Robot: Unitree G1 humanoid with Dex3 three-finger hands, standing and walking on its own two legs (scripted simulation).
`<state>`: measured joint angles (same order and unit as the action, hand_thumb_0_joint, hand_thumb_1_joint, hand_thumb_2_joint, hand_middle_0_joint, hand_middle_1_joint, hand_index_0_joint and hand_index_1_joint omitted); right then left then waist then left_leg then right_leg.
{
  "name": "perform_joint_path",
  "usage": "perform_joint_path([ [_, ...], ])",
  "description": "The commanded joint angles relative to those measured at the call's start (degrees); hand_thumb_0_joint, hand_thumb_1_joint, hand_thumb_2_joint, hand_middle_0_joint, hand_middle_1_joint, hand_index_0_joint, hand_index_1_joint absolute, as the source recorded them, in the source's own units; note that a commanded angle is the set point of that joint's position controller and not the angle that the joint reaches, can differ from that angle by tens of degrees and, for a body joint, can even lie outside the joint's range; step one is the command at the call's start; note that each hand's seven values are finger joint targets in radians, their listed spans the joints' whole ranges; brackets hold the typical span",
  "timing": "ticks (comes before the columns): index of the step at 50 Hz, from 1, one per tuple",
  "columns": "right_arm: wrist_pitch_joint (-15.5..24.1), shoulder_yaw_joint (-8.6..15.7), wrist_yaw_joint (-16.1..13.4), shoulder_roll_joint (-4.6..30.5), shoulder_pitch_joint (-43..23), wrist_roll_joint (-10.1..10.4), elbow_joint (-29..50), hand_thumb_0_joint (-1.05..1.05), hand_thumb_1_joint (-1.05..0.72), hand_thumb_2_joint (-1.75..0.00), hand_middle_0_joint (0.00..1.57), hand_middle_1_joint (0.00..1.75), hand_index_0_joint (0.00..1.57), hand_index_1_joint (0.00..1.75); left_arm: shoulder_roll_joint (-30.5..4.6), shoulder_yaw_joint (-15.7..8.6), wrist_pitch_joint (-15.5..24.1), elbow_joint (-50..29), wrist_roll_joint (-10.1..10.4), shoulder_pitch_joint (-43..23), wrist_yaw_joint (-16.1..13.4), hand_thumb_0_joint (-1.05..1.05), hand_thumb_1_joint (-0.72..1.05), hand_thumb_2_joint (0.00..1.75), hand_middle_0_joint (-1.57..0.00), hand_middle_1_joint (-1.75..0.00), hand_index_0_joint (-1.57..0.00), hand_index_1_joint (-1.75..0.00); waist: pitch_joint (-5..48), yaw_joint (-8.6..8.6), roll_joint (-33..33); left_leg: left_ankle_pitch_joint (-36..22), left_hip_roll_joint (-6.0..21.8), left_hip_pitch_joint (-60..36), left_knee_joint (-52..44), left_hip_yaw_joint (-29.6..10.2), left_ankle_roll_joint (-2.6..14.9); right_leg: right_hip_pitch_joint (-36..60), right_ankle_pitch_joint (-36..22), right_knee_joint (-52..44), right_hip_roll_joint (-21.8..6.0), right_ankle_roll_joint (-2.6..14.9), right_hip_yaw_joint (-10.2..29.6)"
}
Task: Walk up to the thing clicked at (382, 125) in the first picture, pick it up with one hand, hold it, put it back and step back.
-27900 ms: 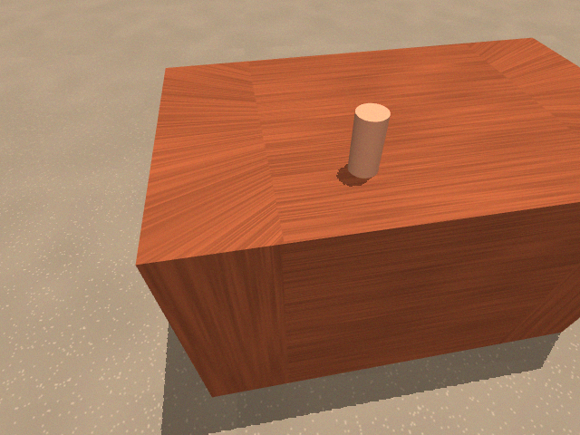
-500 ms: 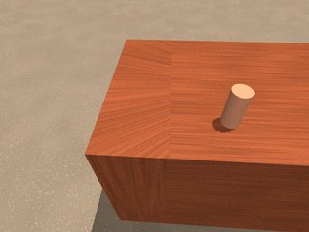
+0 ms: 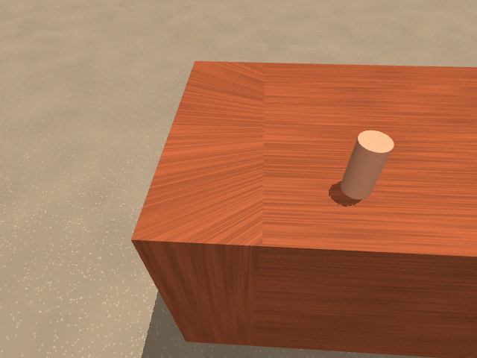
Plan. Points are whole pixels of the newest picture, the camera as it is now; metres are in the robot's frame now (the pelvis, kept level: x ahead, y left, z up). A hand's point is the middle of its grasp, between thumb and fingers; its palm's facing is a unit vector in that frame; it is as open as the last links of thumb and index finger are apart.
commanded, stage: stand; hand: right
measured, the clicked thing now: (364, 166) +0.50 -0.23 +0.04
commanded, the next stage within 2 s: step back in 0.84 s
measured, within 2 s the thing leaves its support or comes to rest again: neither
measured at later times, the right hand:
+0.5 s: hand out of the picture +0.07 -0.25 -0.16, palm faces -0.02 +0.94 -0.35, open 7.4 cm
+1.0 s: hand out of the picture +0.06 -0.27 -0.16, palm faces +0.00 +0.93 -0.36, open 7.4 cm
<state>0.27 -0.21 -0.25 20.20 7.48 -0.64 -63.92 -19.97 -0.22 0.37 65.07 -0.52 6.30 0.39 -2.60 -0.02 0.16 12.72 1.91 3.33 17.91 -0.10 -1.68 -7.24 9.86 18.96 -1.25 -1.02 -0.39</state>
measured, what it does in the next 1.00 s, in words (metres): stands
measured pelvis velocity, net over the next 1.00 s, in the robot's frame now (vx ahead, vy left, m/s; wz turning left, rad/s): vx -0.02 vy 0.00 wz -0.01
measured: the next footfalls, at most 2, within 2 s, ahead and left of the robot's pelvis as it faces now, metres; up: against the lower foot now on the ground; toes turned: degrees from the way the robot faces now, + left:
left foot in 1.24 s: -0.08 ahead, +0.15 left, +0.00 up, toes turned -2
right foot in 1.60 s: -0.11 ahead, -0.08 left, +0.00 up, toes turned -1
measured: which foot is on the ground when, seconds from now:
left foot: down 0.00-1.00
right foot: down 0.00-1.00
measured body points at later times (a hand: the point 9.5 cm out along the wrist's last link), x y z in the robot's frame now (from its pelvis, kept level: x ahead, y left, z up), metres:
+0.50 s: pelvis +0.00 +0.00 +0.00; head +0.01 +0.00 +0.45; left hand +0.07 +0.30 -0.13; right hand +0.07 -0.30 -0.13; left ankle -0.03 +0.14 -0.75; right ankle +0.01 -0.13 -0.75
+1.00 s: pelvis -0.02 +0.00 -0.01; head +0.03 +0.00 +0.44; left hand +0.07 +0.32 -0.14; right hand +0.06 -0.31 -0.14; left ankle -0.03 +0.14 -0.75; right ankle +0.01 -0.13 -0.75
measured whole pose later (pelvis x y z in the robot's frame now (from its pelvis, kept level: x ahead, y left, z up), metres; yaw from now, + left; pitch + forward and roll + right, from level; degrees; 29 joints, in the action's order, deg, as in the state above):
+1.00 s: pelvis -0.02 +0.00 -0.01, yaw -1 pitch -1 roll +0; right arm -1.8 1.9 0.3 21.2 4.1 0.5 -59.8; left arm -22.4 -2.2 -1.0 58.7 0.3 4.5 -0.2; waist -8.6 -0.2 -0.7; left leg 15.2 1.7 10.3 27.1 0.4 -1.1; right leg -14.4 12.0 27.9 -1.4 -0.6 0.4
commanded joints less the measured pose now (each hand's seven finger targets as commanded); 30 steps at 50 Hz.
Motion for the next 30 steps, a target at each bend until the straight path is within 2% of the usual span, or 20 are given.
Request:
perform_joint_path([
  [1,1.3,2.3,-0.5,12.0,-0.9,-0.1,3.0,0.00,-0.90,-0.90,0.20,0.30,0.20,0.30,-12.1,-2.1,1.0,-2.9,0.1,-1.8,-0.8,0.00,0.90,0.90,-0.20,-0.30,-0.20,-0.30,2.2,0.31,0.3,-7.7,5.6,3.3,-3.4,-3.4,2.32,2.2,-9.2,-2.4,-6.4,2.15,4.7],
  [12,1.3,2.6,-0.5,12.2,-1.7,0.0,3.3,0.00,-0.90,-0.90,0.20,0.30,0.20,0.30,-12.1,-2.1,1.3,-3.3,0.0,-1.5,-1.0,0.00,0.90,0.90,-0.20,-0.30,-0.20,-0.30,4.4,0.24,0.1,-11.8,5.7,1.1,-2.0,-3.0,2.50,2.6,-14.2,-1.9,-6.6,2.11,4.7],
  [18,1.3,2.5,-0.5,11.9,-1.3,0.0,3.4,0.00,-0.90,-0.90,0.20,0.30,0.20,0.30,-12.2,-2.1,1.3,-3.2,0.1,-1.4,-1.1,0.00,0.90,0.90,-0.20,-0.30,-0.20,-0.30,3.6,0.16,0.0,-11.2,5.7,1.5,-2.4,-3.1,2.48,2.5,-12.9,-1.9,-6.5,2.08,4.6],
  [22,1.2,2.5,-0.4,12.1,-1.4,0.0,3.2,0.00,-0.90,-0.90,0.20,0.30,0.20,0.30,-12.1,-2.1,1.0,-3.1,0.1,-1.3,-0.9,0.00,0.90,0.90,-0.20,-0.30,-0.20,-0.30,1.9,0.34,0.7,-7.0,5.5,2.9,-3.5,-3.3,2.40,1.6,-8.6,-2.5,-6.1,1.93,4.7],
  [27,1.3,2.7,-0.4,12.2,-1.4,0.0,3.4,0.00,-0.90,-0.90,0.20,0.30,0.20,0.30,-12.3,-2.2,1.2,-3.4,-0.1,-1.6,-1.0,0.00,0.90,0.90,-0.20,-0.30,-0.20,-0.30,3.9,0.19,0.2,-9.9,5.9,1.5,-2.6,-3.3,2.63,2.3,-11.3,-1.9,-6.4,2.19,4.8],
  [30,1.3,2.7,-0.4,12.2,-1.4,0.0,3.3,0.00,-0.90,-0.90,0.20,0.30,0.20,0.30,-12.2,-2.1,1.2,-3.2,0.1,-1.2,-0.9,0.00,0.90,0.90,-0.20,-0.30,-0.20,-0.30,3.8,0.27,0.4,-9.6,5.8,1.7,-2.7,-3.1,2.51,2.6,-11.5,-1.8,-6.5,2.24,5.0],
])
